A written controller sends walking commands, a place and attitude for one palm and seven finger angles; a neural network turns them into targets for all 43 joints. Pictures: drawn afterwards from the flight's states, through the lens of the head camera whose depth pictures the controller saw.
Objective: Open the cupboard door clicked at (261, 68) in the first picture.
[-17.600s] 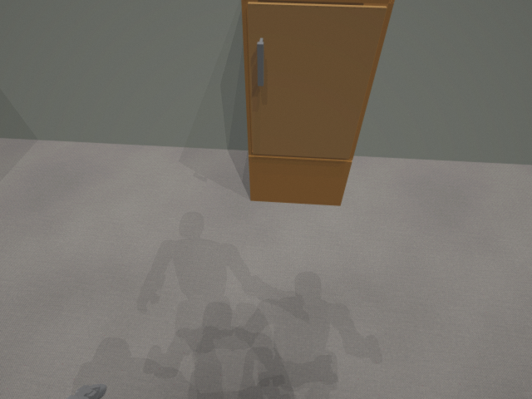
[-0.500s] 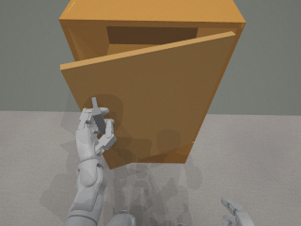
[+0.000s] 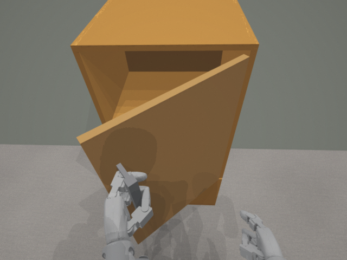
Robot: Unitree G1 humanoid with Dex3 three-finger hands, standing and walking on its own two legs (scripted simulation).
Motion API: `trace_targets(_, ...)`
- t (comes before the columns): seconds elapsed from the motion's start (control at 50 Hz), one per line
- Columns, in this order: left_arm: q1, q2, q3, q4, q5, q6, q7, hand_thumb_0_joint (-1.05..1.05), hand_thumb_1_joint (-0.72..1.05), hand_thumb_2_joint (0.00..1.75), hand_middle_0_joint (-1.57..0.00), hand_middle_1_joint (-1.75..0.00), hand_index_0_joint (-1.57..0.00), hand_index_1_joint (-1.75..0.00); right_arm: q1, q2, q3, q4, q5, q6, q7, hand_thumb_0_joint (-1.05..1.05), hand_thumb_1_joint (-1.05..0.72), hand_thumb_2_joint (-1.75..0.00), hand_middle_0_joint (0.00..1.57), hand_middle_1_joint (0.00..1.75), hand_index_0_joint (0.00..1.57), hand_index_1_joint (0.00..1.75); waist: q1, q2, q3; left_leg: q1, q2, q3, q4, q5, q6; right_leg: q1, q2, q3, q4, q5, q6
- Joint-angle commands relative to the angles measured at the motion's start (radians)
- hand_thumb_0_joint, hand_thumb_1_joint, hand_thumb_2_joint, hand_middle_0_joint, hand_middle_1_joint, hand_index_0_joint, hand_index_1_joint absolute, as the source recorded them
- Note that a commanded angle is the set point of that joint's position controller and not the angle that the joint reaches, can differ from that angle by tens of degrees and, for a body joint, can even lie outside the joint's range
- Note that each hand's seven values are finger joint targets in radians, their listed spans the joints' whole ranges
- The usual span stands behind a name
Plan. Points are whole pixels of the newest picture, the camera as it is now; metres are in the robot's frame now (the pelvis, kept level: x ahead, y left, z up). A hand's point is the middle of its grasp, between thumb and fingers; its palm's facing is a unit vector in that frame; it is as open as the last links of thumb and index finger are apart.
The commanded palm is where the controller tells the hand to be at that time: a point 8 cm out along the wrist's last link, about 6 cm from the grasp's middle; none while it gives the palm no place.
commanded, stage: open thumb and fingers to let go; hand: left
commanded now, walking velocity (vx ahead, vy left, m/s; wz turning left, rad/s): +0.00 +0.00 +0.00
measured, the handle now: (131, 190) +0.27 +0.10 +0.05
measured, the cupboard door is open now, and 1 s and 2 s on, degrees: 41 37 40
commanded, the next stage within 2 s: slide the hand sideways off the handle in 0.86 s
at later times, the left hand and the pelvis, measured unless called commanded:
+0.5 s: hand (145, 203) +0.24 +0.07 +0.05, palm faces +0.35 -0.94 +0.00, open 11.5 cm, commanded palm +0.19 +0.11 +0.05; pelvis +0.00 -0.02 -0.01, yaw -2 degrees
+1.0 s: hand (141, 202) +0.24 +0.08 +0.05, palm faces +0.23 -0.97 -0.01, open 14.7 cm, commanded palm +0.20 +0.10 +0.05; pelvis +0.00 +0.02 -0.01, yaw -3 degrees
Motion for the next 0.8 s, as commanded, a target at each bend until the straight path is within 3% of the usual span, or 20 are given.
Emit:
trace_targets(0.0,-0.089,-0.149,0.032,-0.191,0.008,-0.071,0.052,0.0,0.9,0.9,-0.4,-1.35,-0.4,-1.35,-0.134,-0.081,-0.043,-0.157,-0.008,-0.063,-0.023,0.0,-0.9,-0.9,0.2,0.3,0.2,0.3,0.014,-0.144,-0.057,0.099,-0.07,-0.05,-0.015,0.097,0.039,-0.038,-0.06,0.199,-0.254,0.357,0.107)
trace_targets(0.02,-0.184,-0.121,0.065,-0.176,0.012,-0.082,0.065,0.0,0.9,0.9,-0.4,-1.35,-0.4,-1.35,-0.127,-0.083,-0.043,-0.138,-0.012,-0.063,-0.029,0.0,-0.9,-0.9,0.2,0.3,0.2,0.3,0.002,-0.139,-0.052,0.083,-0.069,-0.054,-0.002,0.087,0.038,-0.056,-0.067,0.216,-0.253,0.341,0.11)
trace_targets(0.06,-0.158,-0.131,0.082,-0.137,0.005,-0.092,0.07,0.0,0.76,0.84,-0.39,-1.34,-0.39,-1.34,-0.131,-0.08,-0.045,-0.134,-0.016,-0.068,-0.035,0.0,-0.9,-0.9,0.2,0.3,0.2,0.3,0.022,-0.158,-0.067,0.062,-0.073,-0.056,0.004,0.075,0.035,-0.038,-0.08,0.24,-0.268,0.321,0.114)
trace_targets(0.12,-0.155,-0.112,0.086,-0.172,0.001,-0.108,0.059,0.0,0.55,0.75,-0.38,-1.31,-0.38,-1.31,-0.107,-0.082,-0.054,-0.137,-0.013,-0.069,-0.04,0.0,-0.9,-0.9,0.2,0.3,0.2,0.3,0.026,-0.149,-0.136,0.068,-0.074,-0.054,0.001,0.119,0.035,0.033,-0.095,0.27,-0.255,0.454,0.123)
trace_targets(0.18,-0.102,-0.101,0.076,-0.168,0.003,-0.112,0.03,0.0,0.34,0.66,-0.36,-1.29,-0.36,-1.29,-0.08,-0.089,-0.057,-0.139,-0.01,-0.067,-0.04,0.0,-0.9,-0.9,0.2,0.3,0.2,0.3,0.013,-0.181,-0.134,0.058,-0.071,-0.059,-0.001,0.148,0.039,0.075,-0.106,0.283,-0.247,0.6,0.141)
trace_targets(0.22,-0.119,-0.104,0.063,-0.185,0.003,-0.119,0.017,0.0,0.2,0.6,-0.35,-1.27,-0.35,-1.27,-0.075,-0.095,-0.058,-0.136,-0.01,-0.062,-0.039,0.0,-0.9,-0.9,0.2,0.3,0.2,0.3,0.005,-0.164,-0.14,0.051,-0.073,-0.059,0.0,0.151,0.041,0.079,-0.11,0.277,-0.226,0.644,0.145)
trace_targets(0.28,-0.082,-0.082,0.086,-0.187,0.001,-0.136,0.008,0.0,-0.01,0.51,-0.33,-1.25,-0.33,-1.25,-0.069,-0.098,-0.064,-0.135,-0.011,-0.059,-0.041,0.0,-0.9,-0.9,0.2,0.3,0.2,0.3,0.01,-0.182,-0.154,0.025,-0.074,-0.07,0.01,0.151,0.041,0.092,-0.108,0.281,-0.206,0.668,0.146)
trace_targets(0.36,-0.066,-0.089,0.089,-0.205,0.004,-0.153,0.018,0.0,-0.29,0.39,-0.32,-1.22,-0.32,-1.22,-0.081,-0.093,-0.065,-0.142,-0.012,-0.062,-0.044,0.0,-0.9,-0.9,0.2,0.3,0.2,0.3,0.015,-0.157,-0.173,0.019,-0.078,-0.072,0.02,0.134,0.041,0.066,-0.102,0.267,-0.184,0.627,0.139)
trace_targets(0.42,-0.102,-0.109,0.067,-0.203,0.009,-0.152,0.028,0.0,-0.5,0.3,-0.3,-1.2,-0.3,-1.2,-0.083,-0.094,-0.063,-0.141,-0.013,-0.067,-0.049,0.0,-0.9,-0.9,0.2,0.3,0.2,0.3,0.002,-0.166,-0.166,0.019,-0.078,-0.077,0.026,0.131,0.045,0.044,-0.097,0.259,-0.179,0.605,0.138)
trace_targets(0.46,-0.098,-0.114,0.065,-0.206,0.004,-0.152,0.034,0.0,-0.5,0.3,-0.3,-1.2,-0.3,-1.2,-0.084,-0.093,-0.063,-0.147,-0.013,-0.075,-0.052,0.0,-0.9,-0.9,0.2,0.3,0.2,0.3,0.006,-0.173,-0.167,0.016,-0.079,-0.076,0.027,0.113,0.044,0.035,-0.097,0.262,-0.188,0.564,0.139)
trace_targets(0.5,-0.076,-0.102,0.078,-0.199,0.003,-0.144,0.038,0.0,-0.5,0.3,-0.28,-1.1,-0.28,-1.1,-0.083,-0.093,-0.063,-0.146,-0.013,-0.075,-0.054,0.0,-0.9,-0.9,0.2,0.3,0.2,0.3,0.013,-0.177,-0.178,0.018,-0.077,-0.074,0.026,0.128,0.044,0.048,-0.095,0.261,-0.185,0.581,0.137)
trace_targets(0.62,-0.145,-0.121,0.057,-0.189,0.008,-0.122,0.055,0.0,-0.5,0.3,-0.23,-0.8,-0.23,-0.8,-0.087,-0.094,-0.059,-0.146,-0.011,-0.079,-0.057,0.0,-0.9,-0.9,0.2,0.3,0.2,0.3,0.002,-0.17,-0.141,0.036,-0.076,-0.072,0.017,0.099,0.046,-0.001,-0.086,0.241,-0.206,0.465,0.13)
trace_targets(0.74,-0.144,-0.154,0.028,-0.19,0.021,-0.104,0.074,0.0,-0.5,0.3,-0.18,-0.5,-0.18,-0.5,-0.096,-0.092,-0.056,-0.154,-0.01,-0.082,-0.051,0.0,-0.9,-0.9,0.2,0.3,0.2,0.3,0.012,-0.115,-0.162,0.086,-0.075,-0.064,-0.005,0.113,0.047,-0.03,-0.059,0.182,-0.182,0.419,0.11)
trace_targets(0.78,-0.137,-0.164,0.022,-0.173,0.02,-0.089,0.078,0.0,-0.5,0.3,-0.17,-0.4,-0.17,-0.4,-0.096,-0.093,-0.054,-0.159,-0.011,-0.083,-0.049,0.0,-0.9,-0.9,0.2,0.3,0.2,0.3,0.011,-0.14,-0.145,0.085,-0.073,-0.069,-0.012,0.105,0.049,-0.037,-0.049,0.163,-0.186,0.381,0.103)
